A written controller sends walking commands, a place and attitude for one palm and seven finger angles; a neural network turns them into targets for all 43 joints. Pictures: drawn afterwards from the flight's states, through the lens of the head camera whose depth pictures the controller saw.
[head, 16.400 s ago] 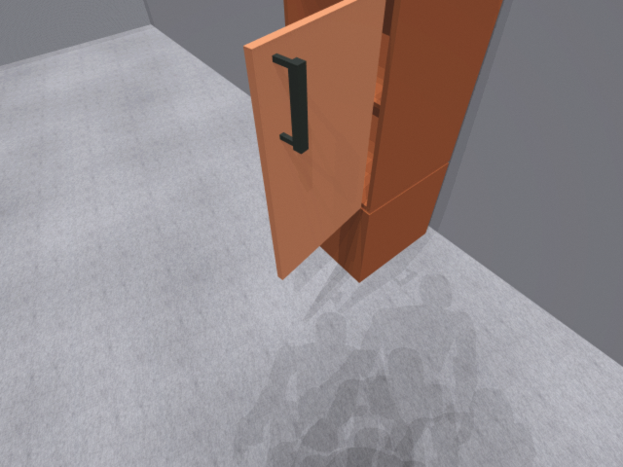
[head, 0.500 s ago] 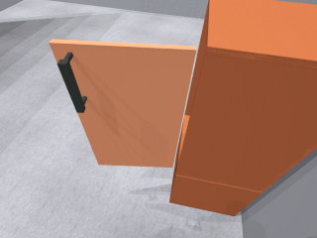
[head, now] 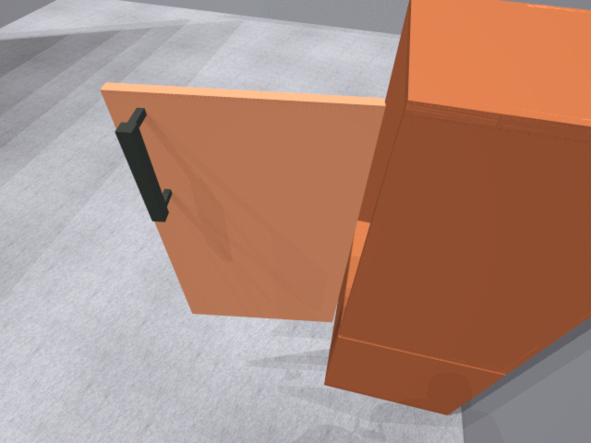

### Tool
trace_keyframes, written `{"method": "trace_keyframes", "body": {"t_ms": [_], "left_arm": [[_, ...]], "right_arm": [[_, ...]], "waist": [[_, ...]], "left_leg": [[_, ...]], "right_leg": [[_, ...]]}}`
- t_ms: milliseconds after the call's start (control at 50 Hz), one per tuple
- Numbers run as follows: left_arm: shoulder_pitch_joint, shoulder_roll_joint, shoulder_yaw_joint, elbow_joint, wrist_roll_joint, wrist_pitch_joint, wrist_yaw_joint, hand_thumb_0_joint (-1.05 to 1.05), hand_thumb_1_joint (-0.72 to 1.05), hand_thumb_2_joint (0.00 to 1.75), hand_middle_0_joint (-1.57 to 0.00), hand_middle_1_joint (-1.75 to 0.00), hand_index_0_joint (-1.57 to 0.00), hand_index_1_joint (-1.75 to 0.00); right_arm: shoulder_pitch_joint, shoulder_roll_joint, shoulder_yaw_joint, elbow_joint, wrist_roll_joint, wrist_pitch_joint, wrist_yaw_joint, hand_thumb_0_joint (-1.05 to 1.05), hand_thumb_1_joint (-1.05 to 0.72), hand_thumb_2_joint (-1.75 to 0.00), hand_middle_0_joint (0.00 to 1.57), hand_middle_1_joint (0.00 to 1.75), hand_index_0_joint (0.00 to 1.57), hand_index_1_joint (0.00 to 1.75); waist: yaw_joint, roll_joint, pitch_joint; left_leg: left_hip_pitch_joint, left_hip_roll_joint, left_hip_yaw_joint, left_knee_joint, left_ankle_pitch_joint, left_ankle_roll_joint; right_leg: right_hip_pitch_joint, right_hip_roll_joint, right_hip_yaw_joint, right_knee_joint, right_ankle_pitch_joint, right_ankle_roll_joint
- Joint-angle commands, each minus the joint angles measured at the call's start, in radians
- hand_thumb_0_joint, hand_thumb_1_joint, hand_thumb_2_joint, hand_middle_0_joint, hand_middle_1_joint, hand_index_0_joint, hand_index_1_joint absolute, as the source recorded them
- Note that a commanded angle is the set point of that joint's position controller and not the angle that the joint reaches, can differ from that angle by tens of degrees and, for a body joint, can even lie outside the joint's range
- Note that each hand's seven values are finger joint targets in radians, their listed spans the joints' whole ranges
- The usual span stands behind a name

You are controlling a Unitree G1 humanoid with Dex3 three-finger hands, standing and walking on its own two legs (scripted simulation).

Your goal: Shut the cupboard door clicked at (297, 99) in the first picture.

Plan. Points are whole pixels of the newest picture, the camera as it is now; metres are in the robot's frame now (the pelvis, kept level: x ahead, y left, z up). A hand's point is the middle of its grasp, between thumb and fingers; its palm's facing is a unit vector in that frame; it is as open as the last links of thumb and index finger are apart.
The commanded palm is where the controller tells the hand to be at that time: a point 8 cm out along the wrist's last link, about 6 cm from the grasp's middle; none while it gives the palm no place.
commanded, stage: come to a stop and stand still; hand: left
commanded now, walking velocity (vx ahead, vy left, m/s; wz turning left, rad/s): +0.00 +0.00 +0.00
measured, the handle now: (150, 168) +0.42 +0.24 +0.15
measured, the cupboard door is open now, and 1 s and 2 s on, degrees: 100 100 100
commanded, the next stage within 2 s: look again from close up in 0.12 s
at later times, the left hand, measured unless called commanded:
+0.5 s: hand out of the picture +0.02 +0.21 -0.18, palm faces +0.01 -0.97 -0.23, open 7.4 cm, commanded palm none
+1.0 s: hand (131, 404) +0.17 +0.23 -0.05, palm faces +0.23 -0.96 -0.19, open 7.2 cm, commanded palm +0.11 +0.28 -0.05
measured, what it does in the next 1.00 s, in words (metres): stands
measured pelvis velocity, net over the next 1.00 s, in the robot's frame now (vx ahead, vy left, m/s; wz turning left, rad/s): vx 0.00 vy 0.03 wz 0.02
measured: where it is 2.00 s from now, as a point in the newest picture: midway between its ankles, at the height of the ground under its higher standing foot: outside the picture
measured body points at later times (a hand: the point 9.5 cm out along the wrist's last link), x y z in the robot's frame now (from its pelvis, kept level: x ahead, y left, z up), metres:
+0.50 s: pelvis +0.00 +0.03 -0.01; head +0.01 +0.02 +0.44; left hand +0.02 +0.26 -0.16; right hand +0.04 -0.21 -0.16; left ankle +0.03 +0.14 -0.74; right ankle -0.07 -0.10 -0.74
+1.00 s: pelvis +0.00 +0.03 -0.02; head +0.02 +0.03 +0.43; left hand +0.15 +0.28 -0.03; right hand +0.09 -0.21 -0.13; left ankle +0.03 +0.14 -0.74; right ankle -0.05 -0.09 -0.73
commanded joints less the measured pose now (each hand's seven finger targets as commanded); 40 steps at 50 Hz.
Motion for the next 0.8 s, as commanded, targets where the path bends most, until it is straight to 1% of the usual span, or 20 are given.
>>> {"method": "trace_keyframes", "body": {"t_ms": [0, 140, 180, 200, 220, 240, 260, 280, 300, 320, 360, 380, 420, 460, 480, 500, 560, 620, 700, 780], "left_arm": [[0.095, 0.09, 0.014, -0.018, 0.005, -0.014, 0.008, 0.0, 0.9, 0.9, -0.2, -0.3, -0.2, -0.3], [0.087, 0.102, 0.014, -0.019, 0.005, -0.013, 0.008, 0.0, 0.9, 0.9, -0.2, -0.3, -0.2, -0.3], [0.084, 0.105, 0.015, -0.021, 0.006, -0.013, 0.007, 0.0, 0.9, 0.9, -0.2, -0.3, -0.2, -0.3], [0.142, 0.122, 0.004, -0.006, 0.023, -0.047, 0.049, 0.0, 0.9, 0.9, -0.2, -0.3, -0.2, -0.3], [0.076, 0.166, 0.011, -0.06, 0.019, -0.055, 0.043, 0.0, 0.9, 0.9, -0.2, -0.3, -0.2, -0.3], [0.035, 0.154, 0.005, -0.078, 0.017, -0.057, 0.037, 0.0, 0.9, 0.9, -0.2, -0.3, -0.2, -0.3], [0.024, 0.151, 0.005, -0.098, 0.013, -0.057, 0.034, 0.0, 0.9, 0.9, -0.2, -0.3, -0.2, -0.3], [0.038, 0.145, 0.01, -0.104, 0.013, -0.059, 0.033, 0.0, 0.9, 0.9, -0.2, -0.3, -0.2, -0.3], [0.055, 0.157, 0.01, -0.107, 0.005, -0.056, 0.033, 0.0, 0.9, 0.9, -0.2, -0.3, -0.2, -0.3], [0.06, 0.154, 0.01, -0.107, 0.004, -0.046, 0.032, 0.0, 0.9, 0.9, -0.2, -0.3, -0.2, -0.3], [0.051, 0.139, 0.002, -0.11, 0.003, -0.027, 0.031, 0.0, 0.9, 0.9, -0.2, -0.3, -0.2, -0.3], [0.045, 0.133, 0.001, -0.113, 0.005, -0.021, 0.026, 0.0, 0.9, 0.9, -0.2, -0.3, -0.2, -0.3], [0.03, 0.142, -0.001, -0.122, 0.005, -0.013, 0.024, 0.0, 0.9, 0.9, -0.2, -0.3, -0.2, -0.3], [0.015, 0.148, -0.001, -0.128, 0.005, -0.005, 0.021, 0.0, 0.9, 0.9, -0.2, -0.3, -0.2, -0.3], [0.016, 0.152, -0.001, -0.127, 0.005, -0.003, 0.016, 0.0, 0.9, 0.9, -0.2, -0.3, -0.2, -0.3], [0.015, 0.16, 0.0, -0.131, 0.005, -0.002, 0.016, 0.0, 0.9, 0.9, -0.2, -0.3, -0.2, -0.3], [0.008, 0.168, -0.002, -0.132, 0.006, -0.001, 0.013, 0.0, 0.9, 0.9, -0.2, -0.3, -0.2, -0.3], [0.006, 0.179, 0.0, -0.131, 0.005, -0.003, 0.011, 0.0, 0.9, 0.9, -0.2, -0.3, -0.2, -0.3], [0.011, 0.183, -0.001, -0.117, 0.004, -0.007, 0.011, 0.0, 0.9, 0.9, -0.2, -0.3, -0.2, -0.3], [0.016, 0.186, -0.001, -0.101, 0.003, -0.006, 0.012, 0.0, 0.9, 0.9, -0.2, -0.3, -0.2, -0.3]], "right_arm": [[0.045, -0.081, -0.008, -0.027, 0.002, -0.021, 0.001, 0.0, -0.9, -0.9, 0.2, 0.3, 0.2, 0.3], [0.026, -0.096, -0.007, -0.031, 0.002, -0.02, 0.001, 0.0, -0.9, -0.9, 0.2, 0.3, 0.2, 0.3], [0.02, -0.094, -0.007, -0.031, 0.003, -0.02, 0.0, 0.0, -0.9, -0.9, 0.2, 0.3, 0.2, 0.3], [-0.093, -0.132, -0.01, -0.111, 0.012, -0.035, 0.016, 0.0, -0.9, -0.9, 0.2, 0.3, 0.2, 0.3], [-0.026, -0.071, -0.009, -0.142, 0.007, -0.023, 0.024, 0.0, -0.9, -0.9, 0.2, 0.3, 0.2, 0.3], [0.016, -0.077, -0.011, -0.138, 0.003, -0.018, 0.025, 0.0, -0.9, -0.9, 0.2, 0.3, 0.2, 0.3], [0.041, -0.086, -0.01, -0.141, 0.003, -0.021, 0.028, 0.0, -0.9, -0.9, 0.2, 0.3, 0.2, 0.3], [0.045, -0.096, -0.006, -0.138, -0.003, -0.034, 0.027, 0.0, -0.9, -0.9, 0.2, 0.3, 0.2, 0.3], [0.052, -0.111, -0.006, -0.141, -0.001, -0.038, 0.022, 0.0, -0.9, -0.9, 0.2, 0.3, 0.2, 0.3], [0.043, -0.122, -0.008, -0.147, 0.003, -0.037, 0.018, 0.0, -0.9, -0.9, 0.2, 0.3, 0.2, 0.3], [0.02, -0.133, -0.005, -0.158, 0.005, -0.03, 0.014, 0.0, -0.9, -0.9, 0.2, 0.3, 0.2, 0.3], [0.008, -0.131, -0.003, -0.161, 0.004, -0.029, 0.014, 0.0, -0.9, -0.9, 0.2, 0.3, 0.2, 0.3], [0.006, -0.141, -0.005, -0.163, 0.002, -0.024, 0.017, 0.0, -0.9, -0.9, 0.2, 0.3, 0.2, 0.3], [-0.002, -0.149, -0.007, -0.163, 0.0, -0.02, 0.02, 0.0, -0.9, -0.9, 0.2, 0.3, 0.2, 0.3], [-0.011, -0.147, -0.005, -0.162, 0.0, -0.021, 0.021, 0.0, -0.9, -0.9, 0.2, 0.3, 0.2, 0.3], [-0.012, -0.153, -0.007, -0.166, -0.001, -0.018, 0.022, 0.0, -0.9, -0.9, 0.2, 0.3, 0.2, 0.3], [-0.008, -0.163, -0.008, -0.164, -0.002, -0.018, 0.026, 0.0, -0.9, -0.9, 0.2, 0.3, 0.2, 0.3], [-0.006, -0.166, -0.007, -0.156, -0.001, -0.024, 0.025, 0.0, -0.9, -0.9, 0.2, 0.3, 0.2, 0.3], [0.001, -0.17, -0.003, -0.137, 0.002, -0.032, 0.022, 0.0, -0.9, -0.9, 0.2, 0.3, 0.2, 0.3], [-0.004, -0.163, -0.001, -0.114, 0.005, -0.032, 0.019, 0.0, -0.9, -0.9, 0.2, 0.3, 0.2, 0.3]], "waist": [[-0.001, 0.015, 0.024], [-0.004, 0.022, 0.018], [-0.001, 0.0, 0.031], [0.026, 0.015, 0.06], [-0.046, -0.023, 0.034], [-0.06, -0.043, -0.005], [-0.064, -0.046, -0.041], [-0.048, 0.07, -0.077], [-0.044, 0.096, -0.115], [-0.034, 0.091, -0.105], [-0.028, 0.031, -0.025], [-0.019, 0.032, 0.028], [-0.021, 0.005, 0.041], [-0.018, 0.021, 0.074], [-0.011, 0.057, 0.082], [-0.012, 0.048, 0.078], [-0.013, 0.027, 0.064], [-0.009, 0.055, 0.016], [-0.007, 0.025, -0.023], [-0.003, 0.028, -0.007]], "left_leg": [[0.075, 0.071, -0.045, -0.039, 0.215, 0.037], [0.086, 0.07, -0.042, -0.039, 0.226, 0.035], [0.082, 0.071, -0.041, -0.041, 0.214, 0.036], [0.011, 0.057, -0.001, 0.209, 0.205, 0.022], [-0.062, 0.028, -0.014, 0.194, -0.086, 0.038], [-0.056, 0.031, -0.001, 0.178, -0.091, 0.042], [-0.04, 0.032, -0.005, 0.143, -0.024, 0.043], [0.012, 0.031, 0.001, 0.112, 0.121, 0.049], [0.046, 0.044, -0.017, 0.131, 0.256, 0.06], [0.046, 0.058, -0.027, 0.134, 0.309, 0.066], [0.011, 0.067, -0.051, 0.107, 0.259, 0.072], [-0.013, 0.066, -0.055, 0.083, 0.222, 0.074], [-0.025, 0.061, -0.068, 0.056, 0.144, 0.074], [-0.045, 0.058, -0.083, 0.013, 0.047, 0.077], [-0.045, 0.058, -0.087, -0.013, 0.021, 0.08], [-0.05, 0.056, -0.093, -0.017, -0.011, 0.078], [-0.039, 0.055, -0.095, -0.042, -0.053, 0.076], [-0.008, 0.06, -0.096, -0.045, 0.021, 0.079], [0.039, 0.06, -0.081, -0.021, 0.16, 0.08], [0.053, 0.063, -0.07, -0.02, 0.196, 0.08]], "right_leg": [[-0.105, -0.108, 0.07, -0.098, 0.275, -0.003], [-0.092, -0.112, 0.072, -0.1, 0.308, -0.001], [-0.092, -0.11, 0.068, -0.105, 0.307, 0.001], [-0.161, -0.165, 0.195, -0.141, 0.76, 0.047], [-0.109, -0.2, 0.165, -0.081, 0.76, 0.003], [-0.098, -0.177, 0.137, -0.054, 0.648, -0.033], [-0.078, -0.148, 0.117, -0.024, 0.582, -0.046], [-0.044, -0.129, 0.104, 0.038, 0.699, -0.051], [-0.034, -0.112, 0.092, 0.072, 0.676, -0.042], [-0.045, -0.102, 0.082, 0.067, 0.58, -0.032], [-0.096, -0.082, 0.076, 0.032, 0.371, -0.025], [-0.114, -0.077, 0.073, 0.013, 0.309, -0.021], [-0.13, -0.075, 0.077, 0.0, 0.19, -0.02], [-0.153, -0.07, 0.073, -0.015, 0.066, -0.015], [-0.157, -0.068, 0.072, -0.021, 0.035, -0.015], [-0.156, -0.069, 0.077, -0.025, 0.007, -0.014], [-0.164, -0.073, 0.082, -0.036, -0.023, -0.011], [-0.133, -0.08, 0.073, -0.024, 0.036, -0.005], [-0.106, -0.09, 0.076, -0.02, 0.139, 0.0], [-0.106, -0.096, 0.07, -0.032, 0.166, 0.005]]}}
